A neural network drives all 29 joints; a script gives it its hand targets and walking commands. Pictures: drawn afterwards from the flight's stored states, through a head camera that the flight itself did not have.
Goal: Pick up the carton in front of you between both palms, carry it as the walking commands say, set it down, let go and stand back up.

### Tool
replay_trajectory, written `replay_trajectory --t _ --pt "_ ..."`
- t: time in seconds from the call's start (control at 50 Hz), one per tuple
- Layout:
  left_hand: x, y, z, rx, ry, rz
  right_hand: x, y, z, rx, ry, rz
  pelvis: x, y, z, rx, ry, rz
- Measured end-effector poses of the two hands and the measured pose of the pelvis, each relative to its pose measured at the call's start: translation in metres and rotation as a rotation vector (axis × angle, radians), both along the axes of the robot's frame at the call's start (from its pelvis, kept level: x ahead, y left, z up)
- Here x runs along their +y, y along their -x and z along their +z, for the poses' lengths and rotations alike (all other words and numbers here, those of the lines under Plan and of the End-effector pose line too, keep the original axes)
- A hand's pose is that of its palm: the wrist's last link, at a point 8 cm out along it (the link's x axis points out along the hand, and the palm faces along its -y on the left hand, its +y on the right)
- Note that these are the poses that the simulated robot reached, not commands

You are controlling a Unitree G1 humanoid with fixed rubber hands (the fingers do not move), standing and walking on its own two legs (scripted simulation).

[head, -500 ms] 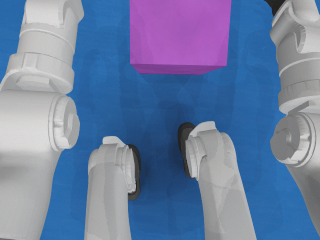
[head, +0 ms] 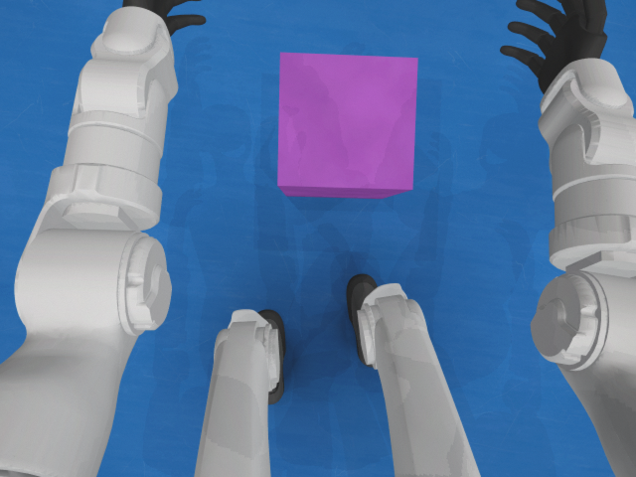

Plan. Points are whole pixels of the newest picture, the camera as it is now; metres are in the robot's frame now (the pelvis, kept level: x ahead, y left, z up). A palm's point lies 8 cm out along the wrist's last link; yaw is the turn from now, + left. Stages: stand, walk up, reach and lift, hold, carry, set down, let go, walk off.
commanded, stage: set down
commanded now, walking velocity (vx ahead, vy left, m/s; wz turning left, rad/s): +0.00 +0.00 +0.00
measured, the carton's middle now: (340, 139) +0.53 -0.10 -0.44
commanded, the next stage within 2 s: let go in 0.16 s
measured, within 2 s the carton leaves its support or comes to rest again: neither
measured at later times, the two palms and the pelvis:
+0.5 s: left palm (72, 96) +0.49 +0.13 +0.01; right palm out of the picture +0.43 -0.28 +0.02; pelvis +0.04 -0.02 +0.13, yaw +1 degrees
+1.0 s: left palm out of the picture +0.34 +0.19 +0.11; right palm out of the picture +0.26 -0.25 +0.13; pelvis +0.09 -0.01 +0.20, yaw -2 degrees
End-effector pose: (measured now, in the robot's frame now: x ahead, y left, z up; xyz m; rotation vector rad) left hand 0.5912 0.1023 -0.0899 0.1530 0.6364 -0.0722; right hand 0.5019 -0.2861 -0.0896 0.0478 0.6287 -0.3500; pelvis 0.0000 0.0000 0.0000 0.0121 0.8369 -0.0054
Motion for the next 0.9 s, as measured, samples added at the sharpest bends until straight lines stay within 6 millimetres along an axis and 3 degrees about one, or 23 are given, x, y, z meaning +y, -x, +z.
replay_trajectory --t 0.22,0.34,0.52,0.7,0.9 --pt "0.004 0.005 0.061 0.011 0.0 0.0 0.001 0.004 0.059 0.005 0.004 0.015 -0.003 -0.007 0.059 -0.018 -0.004 0.001" --pt "0.012 0.029 0.078 0.023 -0.041 0.039 0.007 0.019 0.075 0.045 0.038 0.1 -0.007 -0.016 0.089 -0.043 -0.011 0.002" --pt "0.028 0.11 0.108 0.069 -0.09 0.116 0.005 0.076 0.111 0.15 0.086 0.254 -0.017 -0.039 0.135 -0.165 -0.018 0.002" --pt "0.041 0.157 0.151 0.077 -0.093 0.092 0.001 0.132 0.158 0.167 0.086 0.276 -0.024 -0.061 0.165 -0.316 -0.01 -0.012" --pt "0.071 0.222 0.186 0.102 -0.086 0.075 0.02 0.206 0.199 0.18 0.074 0.255 -0.018 -0.081 0.191 -0.504 0.009 -0.024"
